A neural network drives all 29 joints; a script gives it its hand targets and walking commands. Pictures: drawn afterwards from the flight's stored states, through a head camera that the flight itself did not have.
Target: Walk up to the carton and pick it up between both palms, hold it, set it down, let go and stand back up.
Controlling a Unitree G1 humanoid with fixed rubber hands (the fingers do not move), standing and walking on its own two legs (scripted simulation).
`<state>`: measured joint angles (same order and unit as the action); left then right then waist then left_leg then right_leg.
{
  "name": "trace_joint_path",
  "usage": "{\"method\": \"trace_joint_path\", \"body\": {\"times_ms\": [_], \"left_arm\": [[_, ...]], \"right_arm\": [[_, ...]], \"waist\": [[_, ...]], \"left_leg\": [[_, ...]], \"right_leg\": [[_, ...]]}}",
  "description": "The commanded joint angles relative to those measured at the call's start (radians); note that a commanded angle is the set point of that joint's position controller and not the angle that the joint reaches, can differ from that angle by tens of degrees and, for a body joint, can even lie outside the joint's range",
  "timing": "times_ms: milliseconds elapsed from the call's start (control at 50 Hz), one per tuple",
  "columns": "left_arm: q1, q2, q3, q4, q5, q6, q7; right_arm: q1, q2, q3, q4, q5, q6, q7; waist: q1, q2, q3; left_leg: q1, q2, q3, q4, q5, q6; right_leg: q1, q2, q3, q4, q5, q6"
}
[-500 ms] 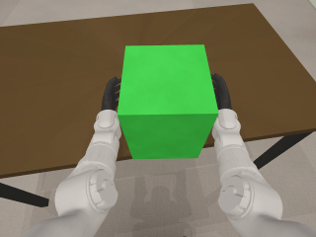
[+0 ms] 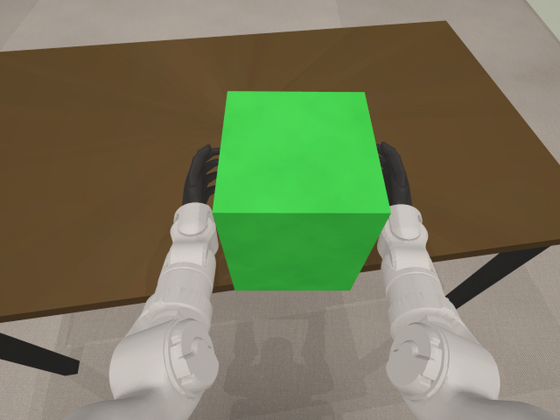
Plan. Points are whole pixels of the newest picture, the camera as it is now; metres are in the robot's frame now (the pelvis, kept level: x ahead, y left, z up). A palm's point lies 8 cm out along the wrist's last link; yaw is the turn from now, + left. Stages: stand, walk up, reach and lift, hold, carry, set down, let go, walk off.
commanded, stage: reach and lift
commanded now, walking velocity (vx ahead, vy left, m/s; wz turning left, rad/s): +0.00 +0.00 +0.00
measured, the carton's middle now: (294, 199) +0.44 +0.01 +0.02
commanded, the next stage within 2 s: none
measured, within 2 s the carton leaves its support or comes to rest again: leaves its support in 0.90 s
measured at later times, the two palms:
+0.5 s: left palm (198, 199) +0.41 +0.15 +0.05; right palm (394, 198) +0.42 -0.14 +0.06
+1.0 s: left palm (188, 207) +0.40 +0.16 +0.05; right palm (389, 192) +0.42 -0.13 +0.07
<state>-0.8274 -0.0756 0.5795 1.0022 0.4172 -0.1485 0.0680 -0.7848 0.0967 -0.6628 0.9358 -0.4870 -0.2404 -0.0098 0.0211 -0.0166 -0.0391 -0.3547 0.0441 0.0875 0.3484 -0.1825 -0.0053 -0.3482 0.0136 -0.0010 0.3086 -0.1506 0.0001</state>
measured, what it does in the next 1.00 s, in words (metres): stands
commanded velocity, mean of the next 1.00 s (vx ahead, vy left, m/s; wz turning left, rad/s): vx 0.00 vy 0.00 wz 0.00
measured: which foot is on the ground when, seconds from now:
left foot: down 0.00-1.00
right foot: down 0.00-1.00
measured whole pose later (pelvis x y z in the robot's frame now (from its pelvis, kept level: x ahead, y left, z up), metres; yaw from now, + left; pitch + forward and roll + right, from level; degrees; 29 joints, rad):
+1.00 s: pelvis -0.01 -0.01 +0.00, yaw +2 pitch +14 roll -1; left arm -0.80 -0.06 0.54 1.06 0.37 -0.27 0.11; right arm -0.82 0.02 -0.61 1.15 -0.49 -0.45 -0.08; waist 0.01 -0.04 -0.12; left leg -0.42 0.04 0.05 0.32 -0.14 -0.01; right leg -0.39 0.01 -0.04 0.26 -0.11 -0.01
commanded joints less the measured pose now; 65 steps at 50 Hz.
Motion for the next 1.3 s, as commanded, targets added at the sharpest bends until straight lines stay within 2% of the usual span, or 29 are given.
{"method": "trace_joint_path", "body": {"times_ms": [0, 680, 720, 740, 760, 780, 820, 860, 900, 920, 960, 980, 1020, 1040, 1080, 1100, 1140, 1160, 1180, 1200, 1220, 1280], "left_arm": [[-0.483, -0.375, -0.201, -0.034, 0.027, -0.032, -0.096], [-0.475, -0.410, -0.233, -0.033, 0.020, -0.030, -0.100], [-0.529, -0.464, -0.270, -0.090, -0.006, -0.067, -0.084], [-0.523, -0.477, -0.279, -0.060, -0.002, -0.084, -0.077], [-0.528, -0.478, -0.280, -0.059, 0.002, -0.103, -0.073], [-0.546, -0.497, -0.294, -0.071, -0.012, -0.130, -0.069], [-0.529, -0.510, -0.302, -0.014, 0.005, -0.154, -0.068], [-0.546, -0.499, -0.304, -0.013, -0.002, -0.173, -0.076], [-0.577, -0.494, -0.308, 0.003, 0.008, -0.185, -0.083], [-0.600, -0.506, -0.324, -0.011, 0.004, -0.191, -0.083], [-0.609, -0.487, -0.323, -0.001, -0.001, -0.198, -0.085], [-0.623, -0.498, -0.323, 0.000, 0.001, -0.200, -0.085], [-0.661, -0.495, -0.333, -0.012, -0.003, -0.208, -0.084], [-0.671, -0.506, -0.341, -0.018, -0.008, -0.209, -0.080], [-0.684, -0.500, -0.346, -0.018, -0.007, -0.205, -0.070], [-0.698, -0.508, -0.357, -0.013, -0.014, -0.202, -0.071], [-0.693, -0.511, -0.366, -0.007, -0.007, -0.192, -0.065], [-0.712, -0.509, -0.369, -0.022, -0.022, -0.190, -0.066], [-0.730, -0.515, -0.375, -0.003, -0.020, -0.181, -0.067], [-0.732, -0.497, -0.348, 0.012, -0.018, -0.176, -0.069], [-0.718, -0.504, -0.355, 0.021, -0.019, -0.165, -0.069], [-0.738, -0.481, -0.353, 0.001, -0.029, -0.150, -0.066]], "right_arm": [[-0.453, 0.474, 0.280, 0.034, -0.059, -0.038, 0.124], [-0.459, 0.495, 0.313, 0.041, -0.037, -0.073, 0.114], [-0.528, 0.478, 0.339, 0.027, -0.053, -0.127, 0.120], [-0.546, 0.469, 0.350, 0.032, -0.048, -0.155, 0.118], [-0.558, 0.476, 0.360, 0.046, -0.048, -0.180, 0.116], [-0.591, 0.484, 0.376, 0.038, -0.050, -0.219, 0.114], [-0.595, 0.485, 0.382, 0.071, -0.059, -0.257, 0.100], [-0.601, 0.469, 0.368, 0.112, -0.073, -0.280, 0.089], [-0.605, 0.442, 0.352, 0.154, -0.084, -0.301, 0.078], [-0.617, 0.430, 0.331, 0.167, -0.101, -0.314, 0.074], [-0.616, 0.435, 0.332, 0.189, -0.090, -0.326, 0.067], [-0.621, 0.425, 0.324, 0.212, -0.099, -0.329, 0.067], [-0.628, 0.418, 0.322, 0.237, -0.101, -0.331, 0.063], [-0.632, 0.418, 0.317, 0.238, -0.100, -0.333, 0.062], [-0.647, 0.412, 0.309, 0.245, -0.102, -0.334, 0.064], [-0.662, 0.398, 0.294, 0.271, -0.099, -0.336, 0.065], [-0.660, 0.395, 0.290, 0.271, -0.085, -0.332, 0.065], [-0.667, 0.386, 0.275, 0.291, -0.095, -0.328, 0.063], [-0.679, 0.362, 0.246, 0.315, -0.102, -0.322, 0.065], [-0.696, 0.356, 0.242, 0.307, -0.097, -0.315, 0.066], [-0.699, 0.353, 0.243, 0.290, -0.099, -0.308, 0.065], [-0.711, 0.383, 0.271, 0.279, -0.067, -0.281, 0.071]], "waist": [[0.043, 0.007, -0.592], [0.028, 0.005, -0.586], [0.035, -0.014, -0.691], [0.034, -0.001, -0.707], [0.049, 0.000, -0.728], [0.053, -0.020, -0.778], [0.045, -0.020, -0.780], [0.026, -0.034, -0.777], [0.003, -0.041, -0.742], [-0.019, -0.024, -0.777], [-0.011, -0.036, -0.777], [-0.017, -0.007, -0.783], [-0.029, -0.011, -0.767], [-0.018, 0.014, -0.789], [-0.013, 0.024, -0.793], [-0.023, 0.035, -0.815], [-0.022, 0.053, -0.808], [-0.021, 0.039, -0.819], [-0.039, 0.051, -0.798], [-0.031, 0.043, -0.779], [-0.027, 0.059, -0.775], [-0.001, 0.044, -0.766]], "left_leg": [[0.162, -0.019, 0.062, 0.020, 0.428, -0.012], [0.119, -0.017, 0.051, -0.011, 0.389, -0.002], [0.161, -0.012, 0.059, -0.001, 0.469, -0.015], [0.188, -0.005, 0.052, 0.022, 0.526, -0.027], [0.179, -0.006, 0.059, 0.027, 0.547, -0.031], [0.155, -0.004, 0.052, 0.028, 0.556, -0.029], [0.078, -0.006, 0.052, 0.024, 0.543, -0.035], [-0.003, -0.010, 0.054, -0.008, 0.458, -0.027], [0.032, -0.017, 0.050, -0.020, 0.433, -0.025], [0.046, -0.014, 0.044, -0.020, 0.436, -0.036], [0.053, -0.019, 0.048, -0.014, 0.423, -0.030], [0.060, -0.022, 0.046, -0.026, 0.413, -0.036], [0.046, -0.021, 0.048, -0.031, 0.373, -0.044], [0.061, -0.025, 0.050, -0.039, 0.362, -0.043], [0.093, -0.022, 0.052, -0.028, 0.352, -0.045], [0.112, -0.017, 0.046, -0.031, 0.363, -0.050], [0.151, -0.015, 0.043, -0.014, 0.374, -0.059], [0.160, -0.019, 0.047, -0.024, 0.341, -0.060], [0.167, -0.016, 0.040, -0.030, 0.324, -0.066], [0.157, -0.020, 0.046, -0.040, 0.268, -0.062], [0.158, -0.023, 0.046, -0.038, 0.270, -0.059], [0.113, -0.034, 0.063, -0.046, 0.233, -0.039]], "right_leg": [[0.356, -0.012, -0.078, 0.079, 0.497, 0.041], [0.407, -0.019, -0.079, 0.077, 0.526, 0.034], [0.372, -0.004, -0.102, 0.083, 0.559, 0.037], [0.357, -0.008, -0.104, 0.088, 0.603, 0.031], [0.365, -0.006, -0.105, 0.086, 0.631, 0.029], [0.383, -0.005, -0.103, 0.092, 0.663, 0.025], [0.453, -0.013, -0.089, 0.112, 0.741, 0.020], [0.514, -0.023, -0.081, 0.124, 0.780, 0.023], [0.493, -0.021, -0.085, 0.113, 0.755, 0.030], [0.477, -0.017, -0.098, 0.108, 0.743, 0.028], [0.456, -0.014, -0.095, 0.091, 0.708, 0.021], [0.445, -0.013, -0.097, 0.089, 0.701, 0.020], [0.437, -0.012, -0.103, 0.083, 0.666, 0.016], [0.415, -0.009, -0.103, 0.074, 0.621, 0.016], [0.369, -0.003, -0.112, 0.060, 0.552, 0.006], [0.339, -0.003, -0.113, 0.055, 0.522, 0.000], [0.292, 0.002, -0.120, 0.040, 0.477, -0.012], [0.273, 0.008, -0.127, 0.029, 0.438, -0.007], [0.249, 0.011, -0.122, 0.016, 0.402, -0.014], [0.241, 0.006, -0.121, 0.008, 0.338, -0.015], [0.241, 0.011, -0.123, 0.009, 0.333, -0.013], [0.282, 0.006, -0.108, 0.018, 0.344, -0.012]]}}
